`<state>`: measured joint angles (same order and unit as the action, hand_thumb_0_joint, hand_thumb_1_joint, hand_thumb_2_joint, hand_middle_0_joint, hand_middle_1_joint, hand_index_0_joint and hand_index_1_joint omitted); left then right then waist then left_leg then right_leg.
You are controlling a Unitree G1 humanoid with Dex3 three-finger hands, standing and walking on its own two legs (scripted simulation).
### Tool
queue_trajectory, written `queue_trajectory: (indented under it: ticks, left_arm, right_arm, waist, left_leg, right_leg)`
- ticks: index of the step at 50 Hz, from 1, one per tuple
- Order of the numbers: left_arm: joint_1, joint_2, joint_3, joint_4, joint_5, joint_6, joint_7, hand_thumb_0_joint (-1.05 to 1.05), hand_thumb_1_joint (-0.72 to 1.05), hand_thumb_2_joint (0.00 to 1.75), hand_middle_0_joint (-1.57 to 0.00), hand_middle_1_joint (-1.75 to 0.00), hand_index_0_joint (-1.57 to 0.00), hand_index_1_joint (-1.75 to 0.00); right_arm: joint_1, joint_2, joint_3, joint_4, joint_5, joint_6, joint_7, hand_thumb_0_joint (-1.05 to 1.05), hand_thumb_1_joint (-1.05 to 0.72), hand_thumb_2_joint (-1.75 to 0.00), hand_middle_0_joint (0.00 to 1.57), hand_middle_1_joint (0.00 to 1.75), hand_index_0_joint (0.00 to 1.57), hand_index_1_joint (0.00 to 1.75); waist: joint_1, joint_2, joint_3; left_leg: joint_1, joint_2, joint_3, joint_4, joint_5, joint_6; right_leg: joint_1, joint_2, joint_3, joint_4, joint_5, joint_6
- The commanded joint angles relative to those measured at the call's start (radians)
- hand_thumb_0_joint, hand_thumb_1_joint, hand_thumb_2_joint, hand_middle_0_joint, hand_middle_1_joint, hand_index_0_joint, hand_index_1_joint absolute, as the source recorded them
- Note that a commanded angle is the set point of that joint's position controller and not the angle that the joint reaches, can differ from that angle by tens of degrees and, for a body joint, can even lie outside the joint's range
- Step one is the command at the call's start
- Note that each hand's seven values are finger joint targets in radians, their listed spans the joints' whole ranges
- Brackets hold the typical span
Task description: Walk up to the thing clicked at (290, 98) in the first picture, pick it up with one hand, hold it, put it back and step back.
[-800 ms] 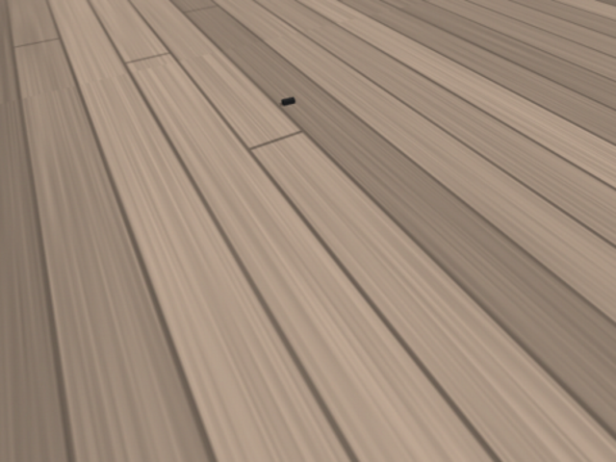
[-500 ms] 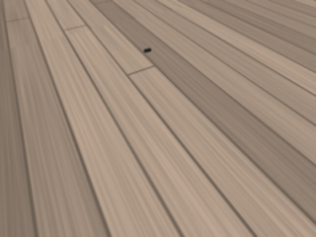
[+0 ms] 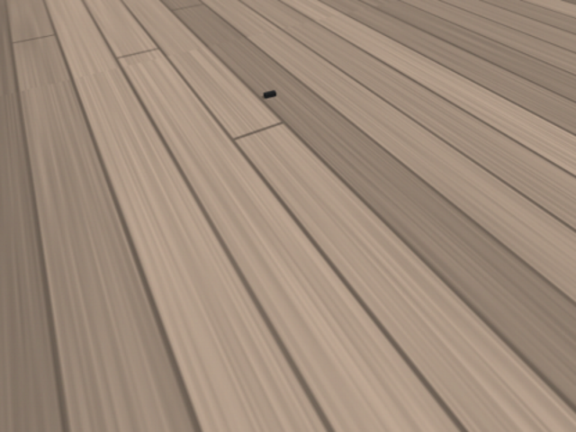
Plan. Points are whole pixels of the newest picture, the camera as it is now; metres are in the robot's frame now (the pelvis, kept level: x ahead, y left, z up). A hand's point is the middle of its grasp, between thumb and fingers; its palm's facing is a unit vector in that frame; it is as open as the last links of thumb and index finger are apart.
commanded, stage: stand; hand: left
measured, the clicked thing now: (269, 94) +2.24 +0.15 -0.77
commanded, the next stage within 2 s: walk up in 0.32 s
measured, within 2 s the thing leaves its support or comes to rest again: neither
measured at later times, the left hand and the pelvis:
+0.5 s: hand out of the picture +0.08 +0.29 -0.15, palm faces +0.03 -0.94 -0.34, open 7.4 cm; pelvis +0.03 +0.01 -0.01, yaw +1 degrees
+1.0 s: hand (122, 310) +0.36 +0.33 -0.14, palm faces -0.13 -0.93 -0.33, open 7.4 cm; pelvis +0.23 +0.06 -0.01, yaw -3 degrees
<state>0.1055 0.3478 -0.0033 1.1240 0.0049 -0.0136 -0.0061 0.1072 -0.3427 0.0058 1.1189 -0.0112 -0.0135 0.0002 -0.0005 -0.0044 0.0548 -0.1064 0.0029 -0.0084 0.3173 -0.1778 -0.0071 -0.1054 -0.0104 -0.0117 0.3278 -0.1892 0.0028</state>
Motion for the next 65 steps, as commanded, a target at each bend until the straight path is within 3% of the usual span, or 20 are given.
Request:
queue_trajectory:
  ticks: [1,15,16,17,23,27,30,31,32,33,34,35,40,52,55,56,57,59,63,65]
  left_arm:
    - [-0.037,0.207,0.040,-0.059,0.004,-0.018,0.015,0.00,0.90,0.90,-0.20,-0.30,-0.20,-0.30]
    - [-0.033,0.215,0.040,-0.063,0.004,-0.022,0.016,0.00,0.90,0.90,-0.20,-0.30,-0.20,-0.30]
    - [0.026,0.354,0.120,-0.126,0.022,-0.042,-0.024,0.00,0.90,0.90,-0.20,-0.30,-0.20,-0.30]
    - [0.028,0.339,0.124,-0.123,0.033,-0.043,-0.038,0.00,0.90,0.90,-0.20,-0.30,-0.20,-0.30]
    - [0.147,0.384,0.155,-0.151,0.031,-0.071,-0.048,0.00,0.90,0.90,-0.20,-0.30,-0.20,-0.30]
    - [-0.007,0.379,0.148,-0.220,0.030,-0.060,-0.058,0.00,0.90,0.90,-0.20,-0.30,-0.20,-0.30]
    - [-0.141,0.344,0.134,-0.264,0.024,-0.050,-0.070,0.00,0.90,0.90,-0.20,-0.30,-0.20,-0.30]
    - [-0.131,0.299,0.118,-0.270,0.029,-0.047,-0.070,0.00,0.90,0.90,-0.20,-0.30,-0.20,-0.30]
    - [-0.084,0.215,0.094,-0.279,0.025,-0.047,-0.067,0.00,0.90,0.90,-0.20,-0.30,-0.20,-0.30]
    - [-0.037,0.220,0.089,-0.276,0.011,-0.042,-0.060,0.00,0.90,0.90,-0.20,-0.30,-0.20,-0.30]
    - [-0.018,0.297,0.094,-0.266,0.015,-0.043,-0.054,0.00,0.90,0.90,-0.20,-0.30,-0.20,-0.30]
    - [0.008,0.314,0.094,-0.252,0.010,-0.050,-0.061,0.00,0.90,0.90,-0.20,-0.30,-0.20,-0.30]
    - [0.085,0.331,0.115,-0.179,0.005,-0.045,-0.098,0.00,0.90,0.90,-0.20,-0.30,-0.20,-0.30]
    - [-0.222,0.251,0.098,-0.301,0.004,-0.054,-0.118,0.00,0.90,0.90,-0.20,-0.30,-0.20,-0.30]
    - [-0.138,0.256,0.105,-0.271,0.003,-0.057,-0.102,0.00,0.90,0.90,-0.20,-0.30,-0.20,-0.30]
    - [0.018,0.275,0.122,-0.225,0.003,-0.060,-0.091,0.00,0.90,0.90,-0.20,-0.30,-0.20,-0.30]
    - [0.213,0.344,0.151,-0.176,0.008,-0.066,-0.073,0.00,0.90,0.90,-0.20,-0.30,-0.20,-0.30]
    - [0.340,0.473,0.193,-0.161,-0.004,-0.072,-0.055,0.00,0.90,0.90,-0.20,-0.30,-0.20,-0.30]
    - [0.146,0.344,0.148,-0.243,-0.022,-0.074,-0.022,0.00,0.90,0.90,-0.20,-0.30,-0.20,-0.30]
    - [0.094,0.318,0.135,-0.253,-0.019,-0.090,-0.025,0.00,0.90,0.90,-0.20,-0.30,-0.20,-0.30]
  right_arm:
    - [-0.039,-0.212,-0.040,-0.054,0.005,-0.021,-0.011,0.00,-0.90,-0.90,0.20,0.30,0.20,0.30]
    - [-0.035,-0.212,-0.041,-0.056,0.004,-0.018,-0.010,0.00,-0.90,-0.90,0.20,0.30,0.20,0.30]
    - [0.028,-0.336,-0.117,-0.124,-0.015,-0.049,0.018,0.00,-0.90,-0.90,0.20,0.30,0.20,0.30]
    - [-0.002,-0.338,-0.125,-0.126,-0.028,-0.052,0.035,0.00,-0.90,-0.90,0.20,0.30,0.20,0.30]
    - [-0.154,-0.258,-0.116,-0.223,-0.026,-0.067,0.064,0.00,-0.90,-0.90,0.20,0.30,0.20,0.30]
    - [-0.039,-0.286,-0.139,-0.214,-0.024,-0.068,0.090,0.00,-0.90,-0.90,0.20,0.30,0.20,0.30]
    - [0.248,-0.292,-0.168,-0.134,-0.015,-0.061,0.078,0.00,-0.90,-0.90,0.20,0.30,0.20,0.30]
    - [0.369,-0.328,-0.190,-0.094,-0.017,-0.060,0.064,0.00,-0.90,-0.90,0.20,0.30,0.20,0.30]
    - [0.473,-0.403,-0.210,-0.080,-0.034,-0.065,0.046,0.00,-0.90,-0.90,0.20,0.30,0.20,0.30]
    - [0.319,-0.464,-0.207,-0.158,-0.036,-0.077,0.040,0.00,-0.90,-0.90,0.20,0.30,0.20,0.30]
    - [0.158,-0.468,-0.201,-0.213,-0.012,-0.081,0.043,0.00,-0.90,-0.90,0.20,0.30,0.20,0.30]
    - [0.100,-0.459,-0.190,-0.231,-0.008,-0.087,0.046,0.00,-0.90,-0.90,0.20,0.30,0.20,0.30]
    - [0.076,-0.357,-0.150,-0.246,0.005,-0.111,0.049,0.00,-0.90,-0.90,0.20,0.30,0.20,0.30]
    - [0.233,-0.369,-0.151,-0.218,0.005,-0.108,0.047,0.00,-0.90,-0.90,0.20,0.30,0.20,0.30]
    - [0.234,-0.373,-0.154,-0.228,-0.005,-0.094,0.035,0.00,-0.90,-0.90,0.20,0.30,0.20,0.30]
    - [0.224,-0.363,-0.148,-0.237,-0.011,-0.089,0.033,0.00,-0.90,-0.90,0.20,0.30,0.20,0.30]
    - [0.267,-0.314,-0.129,-0.241,-0.015,-0.089,0.033,0.00,-0.90,-0.90,0.20,0.30,0.20,0.30]
    - [0.267,-0.295,-0.112,-0.275,0.021,-0.099,0.024,0.00,-0.90,-0.90,0.20,0.30,0.20,0.30]
    - [0.145,-0.279,-0.111,-0.257,0.036,-0.100,0.036,0.00,-0.90,-0.90,0.20,0.30,0.20,0.30]
    - [0.184,-0.258,-0.116,-0.256,0.017,-0.081,0.045,0.00,-0.90,-0.90,0.20,0.30,0.20,0.30]
  waist:
    - [0.004,0.011,-0.087]
    - [0.000,-0.002,-0.097]
    - [0.007,-0.016,-0.248]
    - [0.019,0.013,-0.162]
    - [0.128,-0.119,0.036]
    - [0.030,-0.187,0.019]
    - [-0.136,-0.086,-0.038]
    - [-0.197,0.089,-0.092]
    - [-0.231,0.363,-0.132]
    - [-0.155,0.327,-0.077]
    - [-0.074,0.210,0.021]
    - [-0.030,0.161,0.048]
    - [0.012,0.101,0.055]
    - [-0.077,0.086,0.063]
    - [-0.029,0.068,-0.020]
    - [0.055,0.026,-0.117]
    - [0.128,-0.071,-0.253]
    - [0.174,-0.325,-0.347]
    - [0.075,-0.117,-0.145]
    - [0.021,-0.137,-0.057]
  left_leg:
    - [0.014,0.124,-0.087,-0.040,0.163,0.026]
    - [0.020,0.126,-0.089,-0.036,0.170,0.028]
    - [0.017,0.111,-0.101,0.081,-0.417,0.105]
    - [-0.097,0.119,-0.123,0.099,-0.561,0.114]
    - [-0.673,0.088,-0.009,0.440,-0.297,0.010]
    - [-0.316,0.103,-0.017,0.321,-0.279,0.020]
    - [0.165,0.035,0.107,0.200,-0.046,-0.002]
    - [0.412,0.028,0.069,0.190,-0.066,0.013]
    - [0.462,0.187,-0.204,0.008,-0.400,0.034]
    - [0.271,0.407,-0.646,-0.203,-0.741,0.104]
    - [0.077,0.481,-0.693,-0.276,-0.800,0.202]
    - [-0.001,0.478,-0.634,-0.275,-0.798,0.249]
    - [-0.078,0.308,-0.204,-0.234,-0.502,0.194]
    - [0.097,0.265,-0.006,-0.158,0.010,0.178]
    - [0.140,0.245,0.052,0.056,0.309,0.159]
    - [0.084,0.205,0.109,0.274,0.400,0.135]
    - [-0.095,0.144,0.131,0.557,0.302,0.098]
    - [-0.618,-0.026,0.068,0.916,-0.328,0.035]
    - [-0.499,0.084,-0.060,0.919,-0.141,0.060]
    - [-0.405,0.104,-0.043,0.801,-0.088,0.054]
  right_leg:
    - [0.016,-0.120,0.086,-0.045,0.151,-0.031]
    - [0.025,-0.126,0.087,-0.052,0.167,-0.029]
    - [0.036,-0.093,0.113,0.049,-0.364,-0.073]
    - [-0.050,-0.123,0.165,0.077,-0.525,-0.096]
    - [0.270,-0.381,0.522,-0.218,-0.461,-0.281]
    - [-0.059,-0.265,0.296,-0.162,-0.504,-0.189]
    - [-0.399,-0.125,0.065,0.051,-0.505,-0.120]
    - [-0.603,-0.051,-0.009,0.292,-0.521,-0.101]
    - [-0.736,0.088,-0.032,0.674,-0.491,-0.087]
    - [-0.777,0.102,0.113,0.856,-0.398,-0.056]
    - [-0.710,-0.017,0.197,0.840,-0.291,-0.060]
    - [-0.660,-0.069,0.179,0.818,-0.264,-0.061]
    - [-0.536,-0.114,0.067,0.637,-0.069,0.015]
    - [-0.458,-0.105,-0.049,0.237,0.142,-0.024]
    - [-0.293,-0.033,-0.105,0.174,0.030,-0.056]
    - [-0.061,-0.007,-0.132,0.137,0.041,-0.072]
    - [0.249,-0.031,-0.064,0.184,-0.033,-0.094]
    - [0.646,-0.411,0.643,0.026,-0.047,-0.273]
    - [0.188,-0.271,0.210,0.039,0.390,-0.213]
    - [-0.014,-0.218,0.101,-0.005,0.316,-0.175]
